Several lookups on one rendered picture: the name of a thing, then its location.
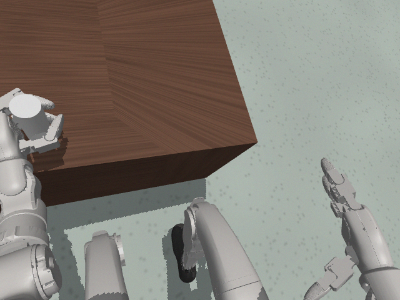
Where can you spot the right robot arm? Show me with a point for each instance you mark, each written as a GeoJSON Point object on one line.
{"type": "Point", "coordinates": [381, 283]}

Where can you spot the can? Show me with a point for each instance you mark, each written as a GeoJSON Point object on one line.
{"type": "Point", "coordinates": [29, 113]}

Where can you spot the left robot arm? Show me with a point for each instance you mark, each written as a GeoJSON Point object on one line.
{"type": "Point", "coordinates": [28, 269]}

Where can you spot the right robot foot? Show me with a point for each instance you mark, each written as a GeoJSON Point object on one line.
{"type": "Point", "coordinates": [185, 275]}

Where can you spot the right robot hand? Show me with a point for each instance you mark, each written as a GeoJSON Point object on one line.
{"type": "Point", "coordinates": [366, 245]}

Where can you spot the left robot hand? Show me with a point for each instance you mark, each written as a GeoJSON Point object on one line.
{"type": "Point", "coordinates": [12, 142]}

